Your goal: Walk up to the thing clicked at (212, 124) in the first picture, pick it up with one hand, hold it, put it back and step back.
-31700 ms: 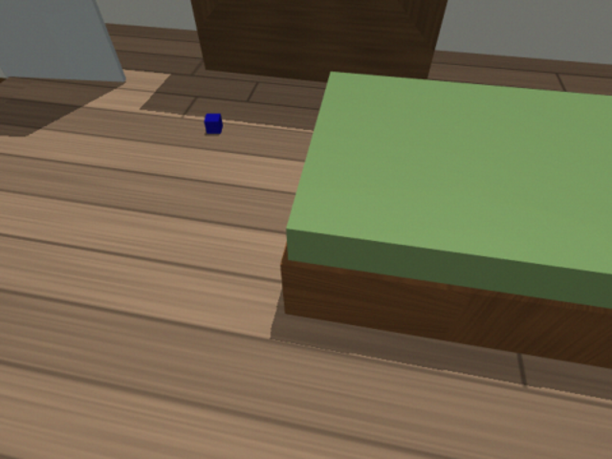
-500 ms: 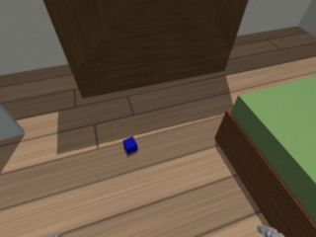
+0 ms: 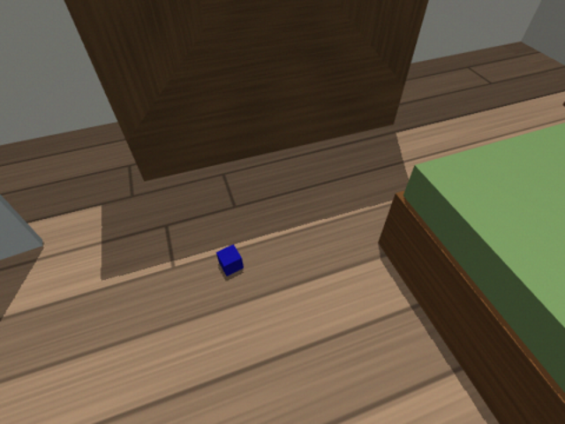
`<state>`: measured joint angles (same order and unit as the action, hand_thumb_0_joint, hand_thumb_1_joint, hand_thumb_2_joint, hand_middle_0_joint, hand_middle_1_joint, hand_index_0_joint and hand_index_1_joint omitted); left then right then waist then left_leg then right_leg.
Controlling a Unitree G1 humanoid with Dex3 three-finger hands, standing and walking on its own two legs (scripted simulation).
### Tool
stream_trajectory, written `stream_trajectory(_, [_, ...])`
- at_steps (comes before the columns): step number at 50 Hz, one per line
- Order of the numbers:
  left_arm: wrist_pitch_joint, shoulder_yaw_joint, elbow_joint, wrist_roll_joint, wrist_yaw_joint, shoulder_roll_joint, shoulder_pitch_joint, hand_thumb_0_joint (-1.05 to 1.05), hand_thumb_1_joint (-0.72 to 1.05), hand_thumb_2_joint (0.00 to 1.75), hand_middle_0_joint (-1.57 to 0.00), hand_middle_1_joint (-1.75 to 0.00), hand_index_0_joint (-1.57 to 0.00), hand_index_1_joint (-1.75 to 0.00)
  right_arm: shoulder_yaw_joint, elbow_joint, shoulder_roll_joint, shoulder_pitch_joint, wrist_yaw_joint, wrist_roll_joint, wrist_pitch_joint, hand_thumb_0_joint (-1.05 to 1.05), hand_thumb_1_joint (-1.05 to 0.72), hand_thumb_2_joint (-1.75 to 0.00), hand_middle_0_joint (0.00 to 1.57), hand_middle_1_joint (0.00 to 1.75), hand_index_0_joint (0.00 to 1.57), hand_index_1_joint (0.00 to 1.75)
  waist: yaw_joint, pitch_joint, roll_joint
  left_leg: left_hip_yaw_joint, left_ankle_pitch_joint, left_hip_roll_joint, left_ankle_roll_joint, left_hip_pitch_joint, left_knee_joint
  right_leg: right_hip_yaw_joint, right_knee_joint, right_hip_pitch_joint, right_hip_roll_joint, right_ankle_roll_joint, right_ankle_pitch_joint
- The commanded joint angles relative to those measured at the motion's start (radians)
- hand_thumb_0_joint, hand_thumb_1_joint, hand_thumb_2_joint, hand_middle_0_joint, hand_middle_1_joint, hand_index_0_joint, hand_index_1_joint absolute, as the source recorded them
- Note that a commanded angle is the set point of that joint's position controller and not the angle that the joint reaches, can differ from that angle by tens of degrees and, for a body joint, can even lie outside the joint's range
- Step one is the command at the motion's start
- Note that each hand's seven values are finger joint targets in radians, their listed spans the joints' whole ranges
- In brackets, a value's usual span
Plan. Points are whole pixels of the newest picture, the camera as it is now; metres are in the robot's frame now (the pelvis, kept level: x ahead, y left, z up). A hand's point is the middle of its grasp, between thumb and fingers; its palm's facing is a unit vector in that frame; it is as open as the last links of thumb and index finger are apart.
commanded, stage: stand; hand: left
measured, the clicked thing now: (230, 260) +0.82 +0.24 -0.74
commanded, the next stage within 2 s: walk up in 0.44 s
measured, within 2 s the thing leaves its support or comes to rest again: neither
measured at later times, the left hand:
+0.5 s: hand out of the picture +0.07 +0.25 -0.15, palm faces +0.00 -0.94 -0.33, open 7.4 cm
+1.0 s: hand (95, 400) +0.19 +0.33 -0.16, palm faces -0.08 -0.93 -0.35, open 7.4 cm
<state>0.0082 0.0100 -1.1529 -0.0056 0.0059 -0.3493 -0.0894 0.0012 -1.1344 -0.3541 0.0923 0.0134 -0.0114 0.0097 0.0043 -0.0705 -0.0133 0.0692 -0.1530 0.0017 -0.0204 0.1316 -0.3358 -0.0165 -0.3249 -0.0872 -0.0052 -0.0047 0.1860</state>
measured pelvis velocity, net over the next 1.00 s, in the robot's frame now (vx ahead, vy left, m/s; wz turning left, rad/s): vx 0.14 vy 0.05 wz -0.02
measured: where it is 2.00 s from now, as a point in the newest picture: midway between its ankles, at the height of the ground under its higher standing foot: (286, 375)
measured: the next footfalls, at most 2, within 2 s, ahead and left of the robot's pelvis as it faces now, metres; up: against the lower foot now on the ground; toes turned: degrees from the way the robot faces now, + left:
left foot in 0.70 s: +0.16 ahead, +0.17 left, +0.00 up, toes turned +4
right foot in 1.14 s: +0.33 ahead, -0.11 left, +0.00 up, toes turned -5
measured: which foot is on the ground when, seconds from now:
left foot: down 0.00-0.48, up 0.50-0.68, down 0.70-1.00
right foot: down 0.00-0.72, up 0.74-1.00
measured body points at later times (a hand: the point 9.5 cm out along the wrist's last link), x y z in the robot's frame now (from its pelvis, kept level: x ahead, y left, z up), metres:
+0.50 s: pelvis +0.01 -0.01 +0.00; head +0.01 -0.01 +0.45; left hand +0.07 +0.30 -0.13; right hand +0.07 -0.31 -0.14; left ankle +0.02 +0.13 -0.74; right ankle -0.01 -0.12 -0.74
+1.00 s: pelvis +0.14 +0.05 -0.01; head +0.15 +0.06 +0.44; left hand +0.19 +0.37 -0.13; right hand +0.16 -0.27 -0.12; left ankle +0.12 +0.16 -0.75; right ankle +0.22 -0.10 -0.71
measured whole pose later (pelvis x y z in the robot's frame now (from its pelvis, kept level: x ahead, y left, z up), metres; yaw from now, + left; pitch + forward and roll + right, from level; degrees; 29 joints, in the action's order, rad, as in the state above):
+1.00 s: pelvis +0.14 +0.05 -0.01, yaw -1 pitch -3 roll +1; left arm 0.01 0.07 -0.94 -0.02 0.08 -0.44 -0.29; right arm 0.06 -0.90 -0.38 0.34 0.06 -0.03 0.08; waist -0.02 -0.09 0.04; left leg -0.09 -0.28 0.03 0.02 0.11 -0.44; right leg 0.02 -0.79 -0.46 -0.06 0.00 0.29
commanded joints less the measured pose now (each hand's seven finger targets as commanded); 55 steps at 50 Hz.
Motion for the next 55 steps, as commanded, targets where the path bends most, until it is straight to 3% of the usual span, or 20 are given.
stream_trajectory(1, [0.026, 0.036, 0.054, -0.003, -0.009, -0.218, 0.044, 0.0, 0.9, 0.9, -0.2, -0.3, -0.2, -0.3, 0.035, 0.062, -0.206, -0.046, -0.016, 0.003, 0.023, 0.0, -0.9, -0.9, 0.2, 0.3, 0.2, 0.3, 0.001, 0.078, 0.014, 0.079, 0.042, 0.106, 0.033, 0.015, 0.059, 0.101, 0.073, 0.003, -0.121, 0.019, -0.016])
stream_trajectory(6, [0.022, 0.037, 0.055, -0.003, -0.006, -0.221, 0.033, 0.0, 0.9, 0.9, -0.2, -0.3, -0.2, -0.3, 0.034, 0.055, -0.213, -0.031, -0.015, 0.0, 0.022, 0.0, -0.9, -0.9, 0.2, 0.3, 0.2, 0.3, 0.003, 0.058, 0.007, 0.085, -0.031, 0.102, 0.029, 0.028, 0.072, 0.104, 0.078, -0.029, -0.115, 0.023, 0.056])
stream_trajectory(21, [0.025, 0.034, 0.065, 0.001, -0.008, -0.229, 0.024, 0.0, 0.9, 0.9, -0.2, -0.3, -0.2, -0.3, 0.025, 0.055, -0.208, -0.004, -0.019, 0.003, 0.021, 0.0, -0.9, -0.9, 0.2, 0.3, 0.2, 0.3, -0.003, 0.092, 0.017, 0.069, 0.081, 0.107, 0.031, 0.006, 0.034, 0.114, 0.066, -0.008, -0.124, 0.026, -0.06])
stream_trajectory(22, [0.033, 0.09, 0.109, -0.011, 0.012, -0.289, -0.054, 0.0, 0.9, 0.9, -0.2, -0.3, -0.2, -0.3, 0.077, 0.1, -0.269, 0.062, 0.003, -0.01, 0.028, 0.0, -0.9, -0.9, 0.2, 0.3, 0.2, 0.3, 0.011, 0.17, 0.04, 0.043, -0.397, 0.039, 0.089, 0.072, -0.056, 0.114, 0.03, 0.078, -0.076, 0.074, 0.417])
stream_trajectory(23, [0.034, 0.105, 0.095, -0.023, 0.016, -0.308, -0.116, 0.0, 0.9, 0.9, -0.2, -0.3, -0.2, -0.3, 0.087, 0.116, -0.277, 0.031, 0.012, -0.024, 0.026, 0.0, -0.9, -0.9, 0.2, 0.3, 0.2, 0.3, 0.047, 0.088, 0.045, 0.033, -0.527, 0.028, 0.087, 0.268, -0.114, 0.2, 0.06, 0.116, -0.127, 0.111, 0.602])
stream_trajectory(24, [0.038, 0.121, 0.101, -0.028, 0.015, -0.329, -0.151, 0.0, 0.9, 0.9, -0.2, -0.3, -0.2, -0.3, 0.085, 0.149, -0.249, -0.025, 0.018, -0.024, 0.022, 0.0, -0.9, -0.9, 0.2, 0.3, 0.2, 0.3, 0.079, 0.02, 0.136, -0.037, -0.408, -0.004, 0.067, 0.424, -0.275, 0.33, 0.152, 0.16, -0.232, 0.161, 0.665])
stream_trajectory(25, [0.046, 0.137, 0.126, -0.032, 0.012, -0.352, -0.169, 0.0, 0.9, 0.9, -0.2, -0.3, -0.2, -0.3, 0.085, 0.182, -0.23, -0.059, 0.019, -0.032, 0.025, 0.0, -0.9, -0.9, 0.2, 0.3, 0.2, 0.3, 0.104, -0.053, 0.176, -0.05, -0.313, 0.033, 0.048, 0.528, -0.424, 0.44, 0.222, 0.154, -0.356, 0.228, 0.606])
stream_trajectory(26, [0.055, 0.138, 0.145, -0.032, 0.011, -0.344, -0.168, 0.0, 0.9, 0.9, -0.2, -0.3, -0.2, -0.3, 0.095, 0.189, -0.237, -0.058, 0.02, -0.034, 0.031, 0.0, -0.9, -0.9, 0.2, 0.3, 0.2, 0.3, 0.097, -0.102, 0.12, -0.006, -0.267, 0.074, 0.042, 0.563, -0.459, 0.457, 0.226, 0.134, -0.382, 0.258, 0.477])
stream_trajectory(31, [0.059, 0.129, 0.247, -0.037, 0.029, -0.317, -0.043, 0.0, 0.9, 0.9, -0.2, -0.3, -0.2, -0.3, 0.117, 0.202, -0.213, 0.081, 0.051, -0.027, 0.046, 0.0, -0.9, -0.9, 0.2, 0.3, 0.2, 0.3, -0.006, -0.026, 0.184, -0.06, -0.221, 0.092, 0.04, 0.227, -0.285, 0.195, 0.15, -0.062, -0.24, 0.196, 0.285])
stream_trajectory(34, [0.042, 0.111, 0.28, -0.025, 0.04, -0.277, -0.036, 0.0, 0.9, 0.9, -0.2, -0.3, -0.2, -0.3, 0.147, 0.167, -0.227, 0.238, 0.04, -0.035, 0.053, 0.0, -0.9, -0.9, 0.2, 0.3, 0.2, 0.3, -0.084, -0.004, 0.091, -0.156, -0.046, 0.008, 0.02, -0.104, -0.175, 0.064, -0.086, -0.322, -0.142, 0.142, 0.299])
stream_trajectory(35, [0.036, 0.093, 0.287, -0.028, 0.041, -0.227, -0.091, 0.0, 0.9, 0.9, -0.2, -0.3, -0.2, -0.3, 0.166, 0.147, -0.269, 0.333, 0.027, -0.04, 0.059, 0.0, -0.9, -0.9, 0.2, 0.3, 0.2, 0.3, -0.117, 0.06, -0.046, -0.102, -0.143, 0.017, 0.039, -0.281, -0.151, 0.033, -0.305, -0.435, -0.09, 0.124, 0.291])
stream_trajectory(36, [0.035, 0.071, 0.301, -0.019, 0.04, -0.142, -0.134, 0.0, 0.9, 0.9, -0.2, -0.3, -0.2, -0.3, 0.186, 0.152, -0.371, 0.42, 0.014, -0.053, 0.066, 0.0, -0.9, -0.9, 0.2, 0.3, 0.2, 0.3, -0.152, 0.077, -0.33, 0.327, -0.518, 0.267, 0.12, -0.284, 0.075, -0.013, -0.67, -0.578, 0.075, 0.07, 0.423])
stream_trajectory(37, [0.028, 0.091, 0.293, -0.017, 0.028, -0.225, -0.127, 0.0, 0.9, 0.9, -0.2, -0.3, -0.2, -0.3, 0.189, 0.204, -0.424, 0.33, 0.017, -0.038, 0.071, 0.0, -0.9, -0.9, 0.2, 0.3, 0.2, 0.3, -0.121, 0.041, -0.216, 0.625, -0.763, 0.406, 0.225, -0.101, 0.218, 0.142, -0.787, -0.566, 0.062, 0.071, 0.425])
stream_trajectory(38, [0.029, 0.092, 0.291, -0.011, 0.023, -0.281, -0.129, 0.0, 0.9, 0.9, -0.2, -0.3, -0.2, -0.3, 0.18, 0.233, -0.407, 0.247, 0.015, -0.017, 0.072, 0.0, -0.9, -0.9, 0.2, 0.3, 0.2, 0.3, -0.077, -0.038, -0.096, 0.564, -0.7, 0.41, 0.24, 0.007, 0.21, 0.198, -0.821, -0.552, 0.007, 0.07, 0.332])
stream_trajectory(40, [0.032, 0.096, 0.249, 0.005, 0.029, -0.288, -0.231, 0.0, 0.9, 0.9, -0.2, -0.3, -0.2, -0.3, 0.151, 0.279, -0.338, 0.155, 0.013, -0.012, 0.081, 0.0, -0.9, -0.9, 0.2, 0.3, 0.2, 0.3, -0.008, -0.055, -0.11, 0.354, -0.534, 0.337, 0.22, 0.008, 0.161, 0.172, -0.786, -0.532, -0.048, 0.06, 0.212])
stream_trajectory(44, [0.032, 0.102, 0.253, -0.012, 0.052, -0.28, -0.233, 0.0, 0.9, 0.9, -0.2, -0.3, -0.2, -0.3, 0.143, 0.297, -0.313, 0.203, 0.013, -0.011, 0.091, 0.0, -0.9, -0.9, 0.2, 0.3, 0.2, 0.3, -0.022, -0.039, -0.117, 0.14, -0.272, 0.29, 0.225, 0.037, 0.151, 0.114, -0.589, -0.44, -0.067, 0.006, 0.144])
stream_trajectory(48, [0.034, 0.1, 0.309, -0.021, 0.07, -0.259, -0.146, 0.0, 0.9, 0.9, -0.2, -0.3, -0.2, -0.3, 0.145, 0.321, -0.327, 0.232, 0.018, -0.007, 0.093, 0.0, -0.9, -0.9, 0.2, 0.3, 0.2, 0.3, -0.046, -0.047, -0.13, 0.061, -0.255, 0.273, 0.235, 0.032, 0.145, 0.036, -0.423, -0.416, -0.086, 0.004, 0.08])
stream_trajectory(51, [0.04, 0.099, 0.322, -0.019, 0.076, -0.244, -0.118, 0.0, 0.9, 0.9, -0.2, -0.3, -0.2, -0.3, 0.143, 0.339, -0.326, 0.235, 0.019, -0.002, 0.087, 0.0, -0.9, -0.9, 0.2, 0.3, 0.2, 0.3, -0.046, -0.045, -0.111, 0.009, -0.191, 0.248, 0.212, 0.052, 0.099, -0.004, -0.322, -0.347, -0.074, 0.021, 0.014])
stream_trajectory(53, [0.05, 0.105, 0.324, -0.017, 0.073, -0.23, -0.126, 0.0, 0.9, 0.9, -0.2, -0.3, -0.2, -0.3, 0.14, 0.351, -0.322, 0.238, 0.018, -0.004, 0.08, 0.0, -0.9, -0.9, 0.2, 0.3, 0.2, 0.3, -0.034, -0.01, -0.109, -0.009, -0.013, 0.248, 0.201, 0.04, 0.012, -0.036, -0.27, -0.262, -0.043, 0.03, 0.027])
stream_trajectory(55, [0.063, 0.116, 0.297, -0.014, 0.06, -0.233, -0.244, 0.0, 0.9, 0.9, -0.2, -0.3, -0.2, -0.3, 0.127, 0.37, -0.296, 0.222, 0.015, 0.002, 0.072, 0.0, -0.9, -0.9, 0.2, 0.3, 0.2, 0.3, 0.042, 0.053, -0.035, -0.068, 0.129, 0.211, 0.166, 0.085, -0.189, -0.053, -0.179, -0.055, -0.013, 0.048, -0.028])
